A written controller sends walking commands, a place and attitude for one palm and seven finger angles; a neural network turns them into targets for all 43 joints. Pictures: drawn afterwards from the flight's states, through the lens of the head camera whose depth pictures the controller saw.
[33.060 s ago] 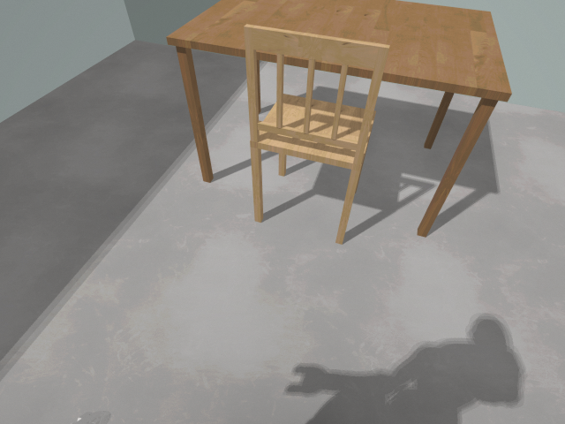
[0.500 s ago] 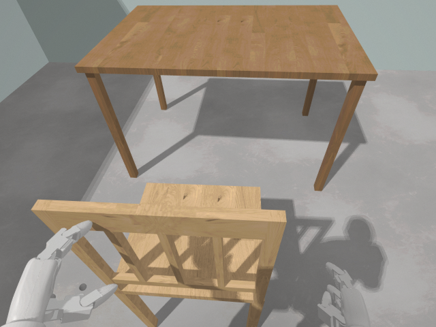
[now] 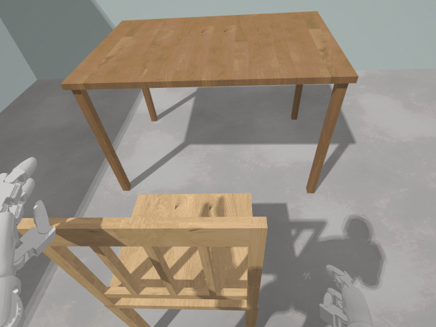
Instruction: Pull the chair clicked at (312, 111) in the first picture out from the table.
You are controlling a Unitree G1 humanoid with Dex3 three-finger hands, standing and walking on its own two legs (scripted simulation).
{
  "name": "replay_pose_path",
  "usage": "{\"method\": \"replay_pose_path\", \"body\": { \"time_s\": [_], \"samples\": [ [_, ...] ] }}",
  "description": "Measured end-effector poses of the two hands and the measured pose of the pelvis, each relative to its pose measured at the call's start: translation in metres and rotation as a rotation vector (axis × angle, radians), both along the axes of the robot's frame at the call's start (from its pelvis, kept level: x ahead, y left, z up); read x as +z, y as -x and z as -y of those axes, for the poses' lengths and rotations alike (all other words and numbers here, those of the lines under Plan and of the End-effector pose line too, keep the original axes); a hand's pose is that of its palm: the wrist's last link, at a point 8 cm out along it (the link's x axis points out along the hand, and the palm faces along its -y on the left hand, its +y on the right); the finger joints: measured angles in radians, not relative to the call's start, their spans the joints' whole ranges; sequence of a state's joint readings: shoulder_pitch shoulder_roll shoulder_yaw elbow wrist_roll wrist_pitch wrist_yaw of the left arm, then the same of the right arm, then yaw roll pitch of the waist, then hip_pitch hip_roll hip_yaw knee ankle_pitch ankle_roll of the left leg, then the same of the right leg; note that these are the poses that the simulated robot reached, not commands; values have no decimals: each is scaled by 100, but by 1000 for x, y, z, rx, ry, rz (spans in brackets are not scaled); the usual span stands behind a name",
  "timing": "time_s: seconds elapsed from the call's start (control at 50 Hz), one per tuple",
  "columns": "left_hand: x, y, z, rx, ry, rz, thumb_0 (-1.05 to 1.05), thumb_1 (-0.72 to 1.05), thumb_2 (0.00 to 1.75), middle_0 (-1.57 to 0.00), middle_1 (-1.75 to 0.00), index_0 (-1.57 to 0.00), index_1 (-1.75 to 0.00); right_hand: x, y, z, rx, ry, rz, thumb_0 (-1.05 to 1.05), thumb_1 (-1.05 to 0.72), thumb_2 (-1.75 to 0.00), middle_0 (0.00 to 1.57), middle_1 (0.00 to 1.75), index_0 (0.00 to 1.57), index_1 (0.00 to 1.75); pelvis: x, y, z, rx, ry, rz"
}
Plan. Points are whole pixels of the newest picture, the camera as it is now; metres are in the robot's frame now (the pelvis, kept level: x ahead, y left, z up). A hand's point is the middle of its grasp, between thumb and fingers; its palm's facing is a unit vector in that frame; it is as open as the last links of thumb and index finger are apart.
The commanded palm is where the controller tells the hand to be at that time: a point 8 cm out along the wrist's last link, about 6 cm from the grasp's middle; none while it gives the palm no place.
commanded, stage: draw the hand back to the body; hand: left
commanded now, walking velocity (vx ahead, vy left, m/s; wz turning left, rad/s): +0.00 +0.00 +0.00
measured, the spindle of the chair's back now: (163, 270) +0.25 +0.17 -0.09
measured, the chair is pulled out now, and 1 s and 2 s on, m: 0.59 0.59 0.59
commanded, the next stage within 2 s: step back with the hand held close in 0.12 s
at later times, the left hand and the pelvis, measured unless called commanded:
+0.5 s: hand (41, 229) +0.20 +0.28 +0.16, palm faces +0.33 -0.76 -0.56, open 7.4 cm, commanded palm +0.13 +0.32 +0.18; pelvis -0.02 +0.02 +0.00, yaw -2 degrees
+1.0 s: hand out of the picture +0.11 +0.30 +0.16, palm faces +0.43 -0.75 -0.50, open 7.4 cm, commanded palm +0.05 +0.33 +0.18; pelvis -0.09 +0.03 -0.01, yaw +0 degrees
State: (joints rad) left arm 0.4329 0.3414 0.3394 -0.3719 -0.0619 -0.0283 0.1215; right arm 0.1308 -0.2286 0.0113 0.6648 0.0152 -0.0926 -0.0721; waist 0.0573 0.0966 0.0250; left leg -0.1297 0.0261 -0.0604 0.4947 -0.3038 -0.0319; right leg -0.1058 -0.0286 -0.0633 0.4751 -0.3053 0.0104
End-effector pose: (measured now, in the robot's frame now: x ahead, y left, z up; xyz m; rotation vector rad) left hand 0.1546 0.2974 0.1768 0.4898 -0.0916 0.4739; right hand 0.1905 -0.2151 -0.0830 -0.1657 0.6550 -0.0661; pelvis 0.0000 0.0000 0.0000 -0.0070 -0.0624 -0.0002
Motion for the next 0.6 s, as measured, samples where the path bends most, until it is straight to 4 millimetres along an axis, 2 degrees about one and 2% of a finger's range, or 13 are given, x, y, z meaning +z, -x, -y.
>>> {"method": "replay_pose_path", "body": {
  "time_s": [0.08, 0.18, 0.34, 0.44, 0.52, 0.6],
  "samples": [
    [-11, 0, 6, -41, 13, -58, 1, 88, 90, -20, -30, -23, -31, -2, 13, 12, -34, 36, -36, 2, -90, -90, 21, 30, 20, 30, 1, -1, -1, -8, 4, -2],
    [-3, 4, 0, -33, -21, -35, 2, 89, 90, -21, -30, -22, -31, -6, 24, 19, -53, 66, -81, 2, -91, -90, 20, 30, 20, 30, 1, -2, -3, -9, 8, 0],
    [10, -5, -15, -28, -60, 22, 2, 89, 90, -21, -31, -21, -30, -8, 25, 8, -56, 53, -97, 2, -91, -90, 20, 30, 20, 30, 1, 4, -11, -13, 13, -23],
    [14, -10, -15, -91, -118, -6, 2, 89, 90, -21, -31, -21, -30, -4, 28, 0, -85, 31, -88, 2, -90, -90, 20, 30, 20, 30, 3, 13, -19, -28, 4, -57],
    [11, -2, -14, -139, -147, -61, 1, 89, 90, -21, -31, -21, -30, -4, 36, -4, -110, 23, -92, 2, -90, -90, 20, 30, 20, 30, 3, 20, -24, -32, -2, -74],
    [9, 16, -18, -142, -160, -75, 1, 89, 90, -21, -31, -21, -30, -4, 48, -7, -113, 32, -105, 2, -90, -90, 21, 30, 20, 30, 2, 30, -25, -26, -4, -79]
  ]
}}
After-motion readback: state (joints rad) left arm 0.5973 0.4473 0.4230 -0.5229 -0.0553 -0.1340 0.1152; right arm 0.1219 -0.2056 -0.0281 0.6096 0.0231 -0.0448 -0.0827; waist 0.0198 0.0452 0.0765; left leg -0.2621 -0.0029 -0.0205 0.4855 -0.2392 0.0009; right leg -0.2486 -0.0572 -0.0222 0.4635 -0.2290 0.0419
